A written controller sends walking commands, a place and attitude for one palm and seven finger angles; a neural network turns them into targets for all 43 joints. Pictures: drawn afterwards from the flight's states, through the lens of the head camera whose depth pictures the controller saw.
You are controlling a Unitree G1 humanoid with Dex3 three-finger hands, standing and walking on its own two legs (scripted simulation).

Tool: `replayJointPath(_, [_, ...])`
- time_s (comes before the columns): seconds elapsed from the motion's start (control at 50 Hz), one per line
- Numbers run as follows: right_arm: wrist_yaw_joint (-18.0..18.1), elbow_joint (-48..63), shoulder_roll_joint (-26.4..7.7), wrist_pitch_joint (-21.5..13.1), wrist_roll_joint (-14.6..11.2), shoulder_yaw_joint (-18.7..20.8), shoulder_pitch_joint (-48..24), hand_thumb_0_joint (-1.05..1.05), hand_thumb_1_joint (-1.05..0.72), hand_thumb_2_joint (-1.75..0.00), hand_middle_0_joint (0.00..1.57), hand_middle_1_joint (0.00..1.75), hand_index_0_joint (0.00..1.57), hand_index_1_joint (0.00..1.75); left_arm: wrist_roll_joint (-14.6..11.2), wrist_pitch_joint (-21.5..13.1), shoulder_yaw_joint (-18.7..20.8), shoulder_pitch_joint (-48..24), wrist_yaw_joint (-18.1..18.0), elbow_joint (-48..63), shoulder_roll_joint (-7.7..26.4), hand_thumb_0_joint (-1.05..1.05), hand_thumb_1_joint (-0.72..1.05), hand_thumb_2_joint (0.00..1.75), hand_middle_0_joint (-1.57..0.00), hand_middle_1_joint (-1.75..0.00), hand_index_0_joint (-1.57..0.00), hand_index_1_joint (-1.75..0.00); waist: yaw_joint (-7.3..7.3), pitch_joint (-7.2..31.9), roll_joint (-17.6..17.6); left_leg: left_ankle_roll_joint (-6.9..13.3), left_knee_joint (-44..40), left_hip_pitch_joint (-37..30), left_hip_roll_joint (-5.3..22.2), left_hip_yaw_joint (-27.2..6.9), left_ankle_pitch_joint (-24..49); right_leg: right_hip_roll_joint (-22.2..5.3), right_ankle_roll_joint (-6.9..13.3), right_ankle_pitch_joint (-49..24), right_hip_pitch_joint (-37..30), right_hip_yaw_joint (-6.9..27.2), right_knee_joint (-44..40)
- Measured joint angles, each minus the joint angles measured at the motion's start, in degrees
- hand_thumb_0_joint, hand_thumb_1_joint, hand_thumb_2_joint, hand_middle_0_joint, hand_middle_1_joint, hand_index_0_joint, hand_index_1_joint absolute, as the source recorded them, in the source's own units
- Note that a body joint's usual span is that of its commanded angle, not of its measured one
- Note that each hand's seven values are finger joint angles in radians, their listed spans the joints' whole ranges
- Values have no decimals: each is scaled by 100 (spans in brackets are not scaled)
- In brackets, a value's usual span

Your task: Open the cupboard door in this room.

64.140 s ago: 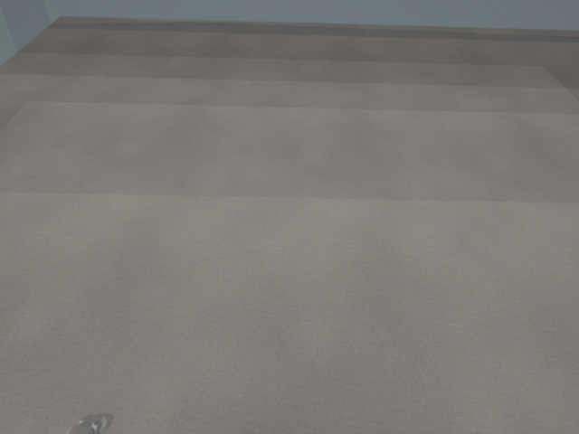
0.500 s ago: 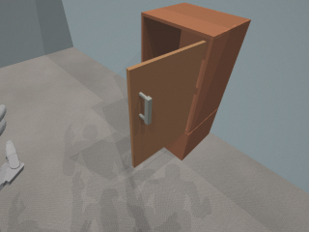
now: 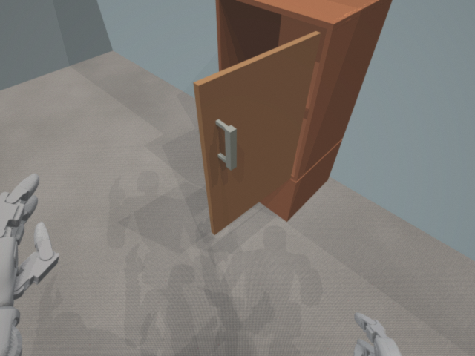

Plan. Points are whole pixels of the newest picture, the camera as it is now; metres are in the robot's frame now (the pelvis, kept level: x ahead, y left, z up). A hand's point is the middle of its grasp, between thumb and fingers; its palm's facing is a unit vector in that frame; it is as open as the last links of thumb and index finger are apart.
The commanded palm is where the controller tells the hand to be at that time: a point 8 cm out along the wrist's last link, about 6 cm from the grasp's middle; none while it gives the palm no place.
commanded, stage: let the arm hang, fingers relaxed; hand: left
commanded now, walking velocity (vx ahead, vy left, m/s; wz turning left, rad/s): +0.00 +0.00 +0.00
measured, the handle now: (225, 144) +0.59 +0.08 +0.00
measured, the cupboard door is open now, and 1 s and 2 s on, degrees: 85 85 85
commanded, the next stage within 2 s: look to check the result in 1.06 s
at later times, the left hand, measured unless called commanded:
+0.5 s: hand out of the picture -0.09 +0.18 -0.17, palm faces +0.06 -0.97 -0.22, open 7.3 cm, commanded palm none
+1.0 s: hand out of the picture -0.02 +0.15 -0.17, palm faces +0.07 -0.98 -0.17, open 7.3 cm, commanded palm none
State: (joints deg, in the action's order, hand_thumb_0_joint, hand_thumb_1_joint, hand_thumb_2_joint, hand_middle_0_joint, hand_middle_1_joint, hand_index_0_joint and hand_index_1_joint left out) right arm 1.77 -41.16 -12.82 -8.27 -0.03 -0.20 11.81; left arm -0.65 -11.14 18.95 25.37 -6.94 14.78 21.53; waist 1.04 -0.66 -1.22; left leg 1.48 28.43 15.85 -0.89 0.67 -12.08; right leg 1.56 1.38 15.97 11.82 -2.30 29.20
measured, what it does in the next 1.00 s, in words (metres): stands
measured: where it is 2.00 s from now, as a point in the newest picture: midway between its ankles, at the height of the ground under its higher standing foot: outside the picture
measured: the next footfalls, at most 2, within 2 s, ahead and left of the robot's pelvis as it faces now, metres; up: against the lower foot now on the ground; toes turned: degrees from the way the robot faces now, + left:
none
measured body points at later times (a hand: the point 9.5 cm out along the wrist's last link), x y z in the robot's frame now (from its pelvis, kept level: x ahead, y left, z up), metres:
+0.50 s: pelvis -0.02 -0.01 +0.00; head +0.00 +0.00 +0.45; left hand -0.09 +0.23 -0.15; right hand -0.03 -0.25 -0.15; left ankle +0.03 +0.10 -0.74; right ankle -0.02 -0.10 -0.74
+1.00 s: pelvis -0.02 -0.01 +0.00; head -0.02 -0.01 +0.45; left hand -0.02 +0.20 -0.16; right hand -0.02 -0.22 -0.16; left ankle +0.03 +0.10 -0.74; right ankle -0.02 -0.10 -0.74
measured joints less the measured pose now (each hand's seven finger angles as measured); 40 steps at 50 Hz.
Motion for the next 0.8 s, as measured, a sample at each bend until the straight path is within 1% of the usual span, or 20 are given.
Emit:
replayJointPath(0.06, [-182, -379, -284, 318, 68, 34, -359, 1, -91, -89, 21, 30, 21, 30, 148, 677, -757, -872, 381, -2035, -36, 0, 90, 90, -20, -30, -20, -30, -65, 79, -70, 75, 164, 301, -198, -28, 46, -145, -13, 261, 341, 139, 384])
replayJointPath(0.1, [-217, -598, -387, 503, 114, 37, -576, 1, -91, -89, 21, 30, 21, 30, 207, 1020, -1186, -1247, 546, -3444, -219, 0, 90, 90, -20, -30, -19, -30, -135, 10, -141, 79, 257, 367, -206, -39, 43, -148, -12, 260, 414, 143, 490])
replayJointPath(0.14, [-234, -782, -393, 625, 122, 36, -662, 1, -91, -89, 21, 30, 21, 30, 231, 1216, -1538, -1374, 654, -4605, -439, 0, 90, 90, -20, -30, -19, -30, -223, -58, -123, 46, 250, 338, -168, -57, 66, -110, 4, 189, 373, 128, 449])
replayJointPath(0.18, [-234, -956, -345, 730, 135, 26, -628, 1, -91, -89, 21, 30, 21, 30, 226, 1328, -1794, -1363, 706, -5510, -673, 1, 91, 90, -20, -30, -19, -30, -293, -119, -5, 5, 184, 268, -138, -85, 109, -78, 38, 140, 286, 104, 353])
replayJointPath(0.24, [-206, -1271, -259, 857, 158, -7, -450, 1, -91, -89, 21, 30, 20, 30, 192, 1406, -2020, -1240, 726, -6514, -1029, 1, 91, 90, -20, -30, -20, -30, -301, -224, 185, -37, 26, 137, -81, -136, 193, -17, 66, 17, 116, 63, 113])
replayJointPath(0.26, [-188, -1391, -219, 887, 160, -17, -367, 1, -91, -89, 20, 30, 20, 30, 166, 1394, -1969, -1192, 654, -6759, -1101, 1, 93, 90, -20, -30, -20, -30, -277, -252, 235, -48, -33, 108, -59, -161, 227, 8, 73, -39, 63, 42, 10])
replayJointPath(0.28, [-171, -1514, -172, 917, 157, -28, -277, 1, -91, -89, 20, 30, 20, 30, 154, 1373, -1914, -1150, 606, -6960, -1093, 0, 95, 90, -20, -30, -20, -30, -240, -283, 279, -63, -91, 80, -37, -191, 264, 32, 85, -95, 10, 16, -93])
replayJointPath(0.32, [-141, -1751, -86, 970, 161, -37, -103, 1, -91, -89, 20, 30, 20, 30, 143, 1330, -1881, -1049, 621, -7297, -1039, 0, 97, 90, -21, -30, -20, -30, -170, -332, 320, -88, -185, 41, -2, -246, 327, 74, 110, -197, -83, -32, -283])
replayJointPath(0.38, [-101, -2049, 15, 1022, 154, -30, 128, 1, -91, -89, 20, 30, 20, 30, 125, 1291, -1861, -882, 645, -7697, -987, 0, 97, 90, -21, -30, -20, -30, -94, -376, 271, -101, -271, 5, 22, -294, 382, 105, 127, -299, -176, -73, -476])
replayJointPath(0.42, [-83, -2189, 81, 1039, 146, -22, 252, 1, -91, -89, 20, 30, 20, 30, 116, 1277, -1846, -771, 642, -7897, -965, 0, 96, 90, -20, -30, -20, -30, -74, -391, 218, -98, -311, -23, 22, -302, 402, 106, 126, -330, -215, -80, -537])
replayJointPath(0.58, [-39, -2424, 333, 1011, 128, -18, 512, 1, -91, -89, 20, 30, 20, 30, 96, 1253, -1816, -577, 576, -8247, -1011, 0, 92, 90, -20, -30, -20, -30, -100, -340, 0, -63, -401, -124, -22, -249, 425, 55, 95, -306, -255, -31, -516])
replayJointPath(0.7, [-41, -2445, 514, 965, 131, -35, 508, 1, -91, -89, 20, 30, 20, 30, 98, 1200, -1818, -700, 535, -8169, -1174, 0, 91, 90, -20, -30, -19, -30, -131, -230, -54, -49, -435, -174, -62, -206, 423, 9, 80, -238, -234, 9, -413])
replayJointPath(0.8, [-34, -2448, 608, 931, 144, -44, 457, 1, -91, -89, 20, 30, 20, 30, 101, 1143, -1835, -861, 519, -8052, -1347, 0, 91, 90, -20, -30, -19, -30, -151, -141, -32, -51, -438, -213, -77, -194, 406, -7, 80, -192, -248, 20, -362])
